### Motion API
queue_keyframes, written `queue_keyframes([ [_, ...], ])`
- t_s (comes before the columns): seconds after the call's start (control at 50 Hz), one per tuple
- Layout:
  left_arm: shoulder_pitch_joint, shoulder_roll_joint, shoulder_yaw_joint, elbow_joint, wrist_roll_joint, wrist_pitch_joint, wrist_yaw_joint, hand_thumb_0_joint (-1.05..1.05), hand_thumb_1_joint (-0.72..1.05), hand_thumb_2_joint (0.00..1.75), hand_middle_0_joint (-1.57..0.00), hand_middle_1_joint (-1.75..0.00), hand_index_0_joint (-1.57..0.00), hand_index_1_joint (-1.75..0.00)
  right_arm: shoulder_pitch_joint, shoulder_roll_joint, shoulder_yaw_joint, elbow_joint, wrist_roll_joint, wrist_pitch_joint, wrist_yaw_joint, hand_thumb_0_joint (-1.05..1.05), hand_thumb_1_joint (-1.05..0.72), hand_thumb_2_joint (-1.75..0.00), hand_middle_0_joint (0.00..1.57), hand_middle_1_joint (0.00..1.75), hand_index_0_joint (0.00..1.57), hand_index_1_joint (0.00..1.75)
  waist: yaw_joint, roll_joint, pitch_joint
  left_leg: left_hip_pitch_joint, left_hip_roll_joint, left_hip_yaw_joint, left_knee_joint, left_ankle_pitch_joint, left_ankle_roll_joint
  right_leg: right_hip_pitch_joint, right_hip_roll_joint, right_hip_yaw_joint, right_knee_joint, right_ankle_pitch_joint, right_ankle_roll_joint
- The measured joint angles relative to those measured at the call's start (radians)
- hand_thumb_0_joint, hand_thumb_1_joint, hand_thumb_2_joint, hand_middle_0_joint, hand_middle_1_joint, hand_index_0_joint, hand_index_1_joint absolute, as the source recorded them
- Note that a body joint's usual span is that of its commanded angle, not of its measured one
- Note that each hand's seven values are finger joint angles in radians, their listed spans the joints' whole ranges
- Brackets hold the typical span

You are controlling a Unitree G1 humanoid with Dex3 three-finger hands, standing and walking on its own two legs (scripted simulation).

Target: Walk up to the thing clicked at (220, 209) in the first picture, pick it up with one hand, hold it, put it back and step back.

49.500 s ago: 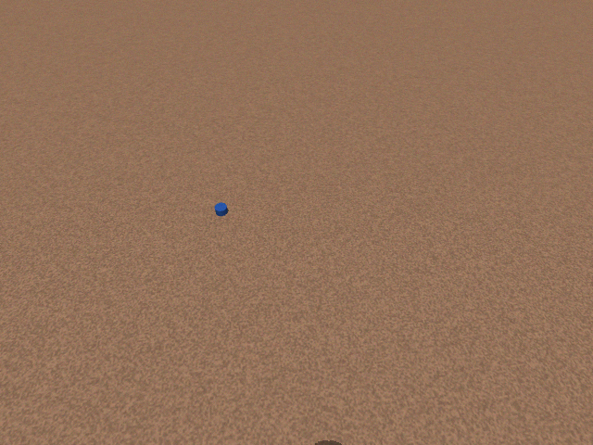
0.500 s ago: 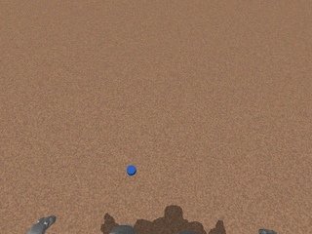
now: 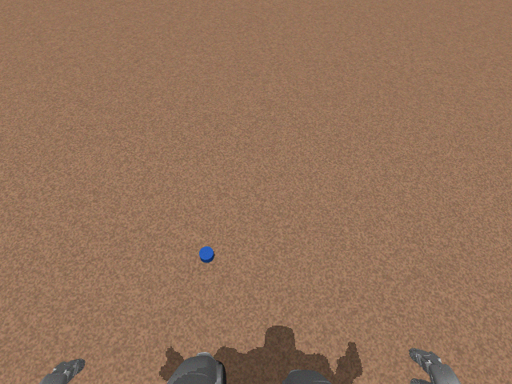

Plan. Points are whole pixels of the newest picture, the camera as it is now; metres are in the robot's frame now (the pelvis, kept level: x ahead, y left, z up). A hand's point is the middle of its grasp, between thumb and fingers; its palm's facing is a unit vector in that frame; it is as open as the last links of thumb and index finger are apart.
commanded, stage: step back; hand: left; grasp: from above
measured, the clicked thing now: (206, 254) +0.59 +0.18 -0.74
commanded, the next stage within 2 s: none
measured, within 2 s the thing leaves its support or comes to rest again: neither
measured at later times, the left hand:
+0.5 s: hand out of the picture -0.02 +0.26 -0.14, palm faces +0.07 -0.93 -0.36, open 7.3 cm
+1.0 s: hand out of the picture -0.21 +0.21 -0.12, palm faces +0.05 -0.90 -0.44, open 7.3 cm
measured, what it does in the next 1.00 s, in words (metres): walks backwards: right foot, then left foot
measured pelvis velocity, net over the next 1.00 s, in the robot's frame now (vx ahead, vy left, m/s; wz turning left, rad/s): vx -0.30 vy -0.07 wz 0.07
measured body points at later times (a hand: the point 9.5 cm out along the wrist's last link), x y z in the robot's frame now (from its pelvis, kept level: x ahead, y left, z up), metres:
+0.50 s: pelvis -0.13 -0.01 +0.01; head -0.07 +0.02 +0.45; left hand -0.03 +0.31 -0.12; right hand -0.03 -0.31 -0.10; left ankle -0.12 +0.10 -0.72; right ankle -0.11 -0.15 -0.65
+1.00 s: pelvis -0.30 -0.07 +0.01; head -0.24 -0.09 +0.45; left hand -0.22 +0.25 -0.09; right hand -0.19 -0.38 -0.13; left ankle -0.32 +0.08 -0.66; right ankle -0.25 -0.18 -0.72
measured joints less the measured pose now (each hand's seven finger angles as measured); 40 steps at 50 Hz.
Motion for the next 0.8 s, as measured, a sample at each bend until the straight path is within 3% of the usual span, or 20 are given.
queue_keyframes([
  [0.04, 0.014, -0.014, 0.004, 0.004, 0.009, -0.012, -0.001, 0.00, 0.91, 0.89, -0.20, -0.30, -0.21, -0.30, -0.008, -0.019, -0.003, 0.009, 0.007, 0.011, 0.002, 0.00, -0.90, -0.90, 0.21, 0.30, 0.21, 0.30, 0.001, 0.036, -0.008, -0.031, 0.025, -0.015, 0.043, -0.006, -0.014, 0.032, 0.015, -0.024, -0.085, 0.057, -0.007],
  [0.06, 0.021, -0.022, 0.001, 0.004, 0.011, -0.013, -0.004, 0.00, 0.91, 0.89, -0.20, -0.30, -0.21, -0.30, -0.010, -0.025, -0.007, 0.017, 0.012, 0.017, 0.000, 0.00, -0.90, -0.90, 0.21, 0.30, 0.21, 0.30, -0.006, 0.050, -0.011, -0.048, 0.013, -0.048, 0.078, -0.073, -0.019, 0.028, 0.019, -0.037, -0.080, 0.058, -0.009],
  [0.1, 0.038, -0.028, -0.006, -0.006, 0.014, -0.012, -0.009, 0.00, 0.91, 0.89, -0.20, -0.30, -0.21, -0.30, -0.004, -0.027, -0.013, 0.032, 0.016, 0.028, -0.004, 0.00, -0.91, -0.90, 0.21, 0.30, 0.20, 0.30, 0.010, 0.035, -0.024, -0.088, -0.064, -0.116, 0.249, -0.224, -0.028, 0.012, -0.001, -0.025, -0.072, 0.066, -0.018],
  [0.14, 0.047, -0.041, -0.011, -0.011, 0.012, -0.011, -0.004, 0.00, 0.90, 0.89, -0.21, -0.30, -0.21, -0.30, 0.009, -0.039, -0.015, 0.038, 0.025, 0.027, -0.005, 0.00, -0.91, -0.90, 0.21, 0.30, 0.20, 0.30, 0.020, 0.030, -0.034, -0.109, -0.126, -0.167, 0.407, -0.245, -0.033, 0.008, -0.017, -0.016, -0.102, 0.096, -0.017],
  [0.2, 0.041, -0.048, -0.013, -0.029, 0.015, -0.006, 0.002, 0.00, 0.90, 0.89, -0.21, -0.30, -0.21, -0.30, 0.042, -0.052, -0.010, 0.035, 0.032, 0.015, -0.011, 0.00, -0.91, -0.90, 0.21, 0.30, 0.20, 0.30, 0.019, 0.031, -0.045, -0.088, -0.153, -0.187, 0.478, -0.253, -0.042, -0.006, -0.031, -0.027, -0.141, 0.138, -0.014],
  [0.3, 0.001, -0.039, -0.017, -0.088, 0.016, -0.014, 0.013, 0.00, 0.90, 0.89, -0.21, -0.30, -0.21, -0.30, 0.077, -0.056, -0.006, 0.037, 0.022, 0.016, -0.011, 0.00, -0.91, -0.90, 0.21, 0.30, 0.20, 0.30, 0.017, 0.022, -0.031, 0.038, -0.097, -0.143, 0.248, -0.276, -0.043, -0.054, -0.047, -0.066, -0.127, 0.169, -0.007],
  [0.36, -0.022, -0.020, -0.023, -0.109, 0.006, -0.007, 0.009, 0.00, 0.90, 0.89, -0.21, -0.30, -0.21, -0.30, 0.080, -0.047, -0.010, 0.039, 0.012, 0.004, -0.005, 0.00, -0.91, -0.90, 0.21, 0.30, 0.20, 0.30, 0.007, 0.004, -0.022, 0.127, -0.067, -0.105, 0.005, -0.142, -0.025, -0.107, -0.061, -0.086, -0.067, 0.165, 0.006],
  [0.38, -0.033, -0.009, -0.022, -0.108, 0.002, -0.002, 0.008, 0.00, 0.90, 0.89, -0.21, -0.30, -0.21, -0.30, 0.073, -0.034, -0.013, 0.043, 0.005, 0.001, -0.003, 0.00, -0.91, -0.90, 0.21, 0.30, 0.20, 0.30, 0.010, -0.025, -0.008, 0.131, -0.083, -0.091, -0.010, -0.109, -0.015, -0.122, -0.077, -0.073, -0.045, 0.165, 0.008],
  [0.4, -0.039, -0.005, -0.020, -0.101, -0.002, 0.003, 0.009, 0.00, 0.90, 0.89, -0.21, -0.30, -0.21, -0.30, 0.068, -0.026, -0.011, 0.043, 0.000, 0.000, 0.002, 0.01, -0.91, -0.90, 0.21, 0.30, 0.20, 0.30, 0.016, -0.038, -0.002, 0.124, -0.086, -0.081, -0.002, -0.105, -0.009, -0.137, -0.067, -0.049, -0.015, 0.111, 0.002],
  [0.44, -0.041, -0.005, -0.015, -0.079, -0.001, 0.015, 0.014, 0.00, 0.90, 0.89, -0.21, -0.30, -0.21, -0.30, 0.066, -0.017, -0.004, 0.038, -0.007, -0.005, 0.014, 0.01, -0.91, -0.90, 0.21, 0.30, 0.20, 0.30, -0.001, -0.027, -0.004, 0.102, -0.067, -0.096, 0.005, -0.095, -0.002, -0.176, 0.007, 0.011, 0.141, -0.055, -0.006],
  [0.46, -0.039, -0.002, -0.012, -0.071, -0.003, 0.020, 0.015, 0.00, 0.90, 0.89, -0.21, -0.30, -0.21, -0.30, 0.065, -0.011, 0.000, 0.036, -0.009, -0.008, 0.014, 0.01, -0.91, -0.90, 0.21, 0.30, 0.20, 0.30, -0.006, -0.026, -0.008, 0.099, -0.058, -0.102, -0.009, -0.080, -0.002, -0.193, 0.042, 0.042, 0.232, -0.088, -0.011],
  [0.5, -0.027, 0.005, -0.007, -0.061, -0.010, 0.019, 0.016, 0.00, 0.90, 0.89, -0.21, -0.30, -0.21, -0.30, 0.063, 0.000, 0.005, 0.033, -0.010, -0.008, 0.010, 0.01, -0.91, -0.90, 0.21, 0.30, 0.20, 0.30, -0.002, -0.031, -0.021, 0.092, -0.043, -0.100, -0.044, -0.046, -0.005, -0.215, 0.085, 0.076, 0.378, -0.096, -0.015],
  [0.56, 0.000, 0.013, 0.003, -0.054, -0.009, 0.012, 0.014, 0.00, 0.91, 0.89, -0.20, -0.30, -0.21, -0.30, 0.048, 0.005, 0.004, 0.018, -0.010, -0.009, 0.003, 0.01, -0.90, -0.90, 0.21, 0.30, 0.21, 0.30, 0.009, -0.033, -0.030, 0.074, -0.024, -0.088, -0.072, -0.007, -0.008, -0.198, 0.093, 0.085, 0.468, -0.085, 0.006],
  [0.66, 0.034, 0.020, 0.007, -0.038, -0.004, 0.012, 0.009, 0.00, 0.91, 0.89, -0.20, -0.30, -0.21, -0.30, 0.010, -0.003, -0.001, -0.026, -0.007, -0.015, -0.004, 0.00, -0.90, -0.90, 0.21, 0.30, 0.21, 0.30, 0.019, -0.022, -0.019, 0.020, 0.010, -0.068, -0.058, 0.034, -0.015, -0.090, 0.041, 0.059, 0.296, -0.099, 0.035],
  [0.7, 0.041, 0.020, 0.006, -0.029, -0.003, 0.008, 0.005, 0.00, 0.91, 0.89, -0.20, -0.30, -0.21, -0.30, -0.003, -0.011, -0.001, -0.040, -0.008, -0.012, -0.001, 0.00, -0.90, -0.90, 0.21, 0.30, 0.21, 0.30, 0.022, -0.015, -0.016, -0.010, 0.022, -0.060, -0.038, 0.046, -0.029, -0.036, 0.010, 0.030, 0.153, -0.080, 0.029],
  [0.74, 0.048, 0.017, 0.005, -0.018, -0.001, -0.002, 0.000, 0.00, 0.91, 0.89, -0.20, -0.30, -0.21, -0.30, -0.012, -0.025, -0.001, -0.047, -0.004, -0.001, 0.003, 0.00, -0.90, -0.90, 0.21, 0.30, 0.21, 0.30, 0.026, -0.003, -0.022, -0.049, 0.034, -0.058, -0.002, 0.051, -0.048, 0.032, -0.012, -0.003, -0.031, 0.003, 0.013],
  [0.76, 0.046, 0.004, 0.006, -0.007, 0.004, -0.007, -0.001, 0.00, 0.91, 0.89, -0.20, -0.30, -0.21, -0.30, -0.019, -0.038, -0.004, -0.044, 0.000, 0.006, 0.003, 0.00, -0.90, -0.90, 0.21, 0.30, 0.21, 0.30, 0.024, 0.027, -0.018, -0.070, 0.050, -0.074, 0.022, 0.052, -0.055, 0.045, 0.003, -0.021, -0.069, 0.013, 0.009],
  [0.78, 0.047, -0.012, 0.003, -0.001, 0.011, -0.009, -0.004, 0.00, 0.91, 0.89, -0.20, -0.30, -0.21, -0.30, -0.023, -0.049, -0.010, -0.036, 0.005, 0.014, 0.001, 0.00, -0.90, -0.90, 0.21, 0.30, 0.21, 0.30, 0.012, 0.057, -0.013, -0.089, 0.045, -0.114, 0.052, 0.005, -0.047, 0.040, 0.016, -0.042, -0.064, 0.021, 0.003],
  [0.8, 0.054, -0.019, -0.003, -0.002, 0.016, -0.009, -0.009, 0.00, 0.91, 0.89, -0.20, -0.30, -0.21, -0.30, -0.018, -0.051, -0.015, -0.025, 0.009, 0.022, -0.005, 0.00, -0.90, -0.90, 0.21, 0.30, 0.20, 0.30, 0.014, 0.060, -0.021, -0.111, 0.010, -0.150, 0.113, -0.098, -0.042, 0.023, 0.011, -0.045, -0.045, 0.025, -0.003],
])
